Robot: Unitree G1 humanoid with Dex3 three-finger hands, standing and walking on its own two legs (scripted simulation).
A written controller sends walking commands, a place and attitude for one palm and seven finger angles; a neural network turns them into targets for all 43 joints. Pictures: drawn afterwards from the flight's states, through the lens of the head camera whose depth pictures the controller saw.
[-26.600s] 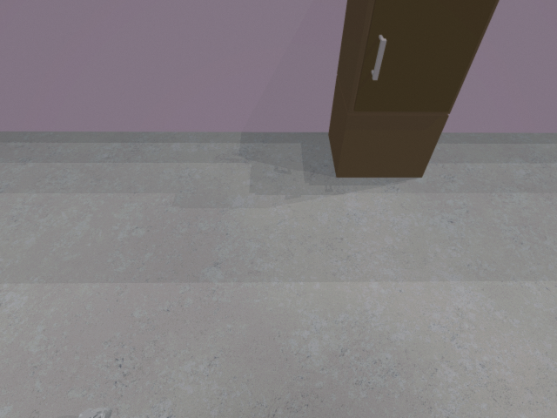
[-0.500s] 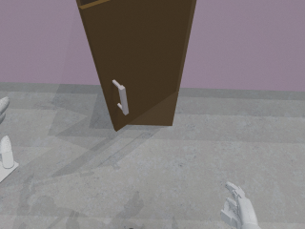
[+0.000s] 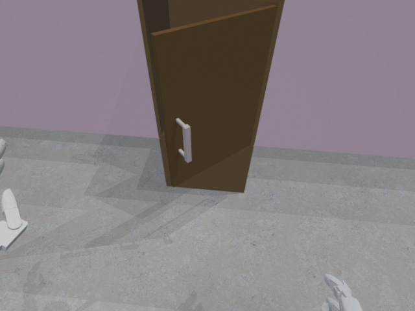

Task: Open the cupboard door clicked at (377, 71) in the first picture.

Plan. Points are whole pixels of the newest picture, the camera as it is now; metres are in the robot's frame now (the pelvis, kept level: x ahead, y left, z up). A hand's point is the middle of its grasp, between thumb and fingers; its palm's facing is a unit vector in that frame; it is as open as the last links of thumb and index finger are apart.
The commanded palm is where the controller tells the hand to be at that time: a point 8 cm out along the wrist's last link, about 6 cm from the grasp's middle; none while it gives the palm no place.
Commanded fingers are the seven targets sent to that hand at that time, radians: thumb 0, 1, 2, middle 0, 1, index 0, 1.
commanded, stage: stop stepping back and stand still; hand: left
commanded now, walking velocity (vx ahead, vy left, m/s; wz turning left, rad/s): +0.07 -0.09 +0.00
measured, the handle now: (183, 141) +0.65 +0.11 -0.09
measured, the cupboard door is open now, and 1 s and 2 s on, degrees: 42 42 42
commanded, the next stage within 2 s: let the arm hang, fingers relaxed in 0.90 s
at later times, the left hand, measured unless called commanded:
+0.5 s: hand (19, 218) +0.21 +0.28 +0.16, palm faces +0.37 -0.79 -0.48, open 7.4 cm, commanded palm +0.14 +0.32 +0.18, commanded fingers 0.00 0.90 0.90 -0.20 -0.30 -0.20 -0.30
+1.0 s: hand (4, 237) +0.18 +0.29 +0.16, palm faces +0.41 -0.78 -0.48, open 7.4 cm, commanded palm none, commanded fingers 0.00 0.90 0.90 -0.20 -0.30 -0.20 -0.30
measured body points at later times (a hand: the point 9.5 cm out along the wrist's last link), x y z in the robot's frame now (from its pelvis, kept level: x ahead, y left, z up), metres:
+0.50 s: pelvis +0.00 +0.03 +0.00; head +0.02 +0.03 +0.45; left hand +0.18 +0.32 +0.18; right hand +0.15 -0.21 -0.08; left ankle -0.04 +0.12 -0.73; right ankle +0.02 -0.09 -0.73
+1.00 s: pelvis -0.02 +0.03 +0.01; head -0.01 +0.02 +0.46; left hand +0.15 +0.33 +0.18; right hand +0.14 -0.20 -0.08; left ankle -0.04 +0.12 -0.73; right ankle +0.02 -0.09 -0.73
